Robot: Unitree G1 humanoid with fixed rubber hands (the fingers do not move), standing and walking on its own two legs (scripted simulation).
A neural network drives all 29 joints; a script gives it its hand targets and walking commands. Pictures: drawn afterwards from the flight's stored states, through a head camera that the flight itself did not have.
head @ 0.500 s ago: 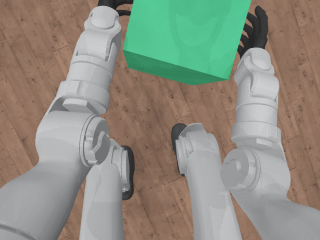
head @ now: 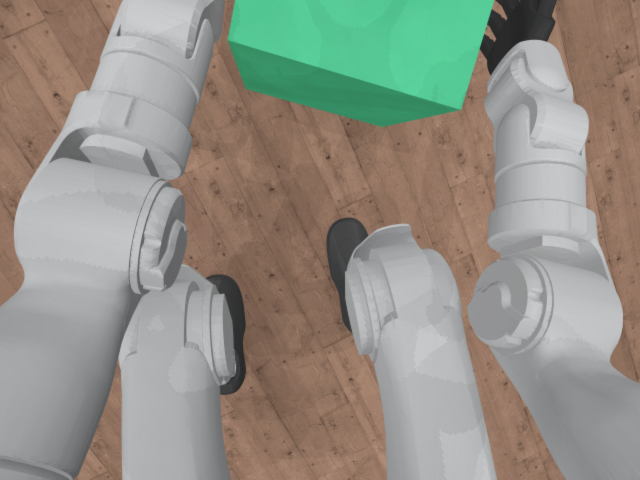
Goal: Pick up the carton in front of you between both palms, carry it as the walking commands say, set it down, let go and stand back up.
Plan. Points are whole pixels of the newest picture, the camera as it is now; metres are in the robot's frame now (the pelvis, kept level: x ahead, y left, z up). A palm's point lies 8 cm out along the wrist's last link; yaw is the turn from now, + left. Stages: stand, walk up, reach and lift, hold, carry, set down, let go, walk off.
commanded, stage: set down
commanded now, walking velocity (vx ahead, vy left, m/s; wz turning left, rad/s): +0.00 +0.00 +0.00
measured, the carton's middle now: (350, 6) +0.55 -0.14 -0.26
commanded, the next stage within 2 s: none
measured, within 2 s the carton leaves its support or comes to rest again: rests again in 0.08 s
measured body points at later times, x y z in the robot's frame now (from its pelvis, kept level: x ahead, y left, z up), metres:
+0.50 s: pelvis -0.01 +0.01 -0.01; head +0.37 +0.00 +0.23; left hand +0.59 +0.01 -0.19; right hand +0.48 -0.28 -0.18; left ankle +0.08 +0.10 -0.36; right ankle +0.13 -0.13 -0.36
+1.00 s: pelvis -0.01 +0.01 -0.01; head +0.37 +0.01 +0.21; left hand +0.59 +0.03 -0.20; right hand +0.47 -0.28 -0.20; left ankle +0.08 +0.10 -0.36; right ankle +0.13 -0.13 -0.36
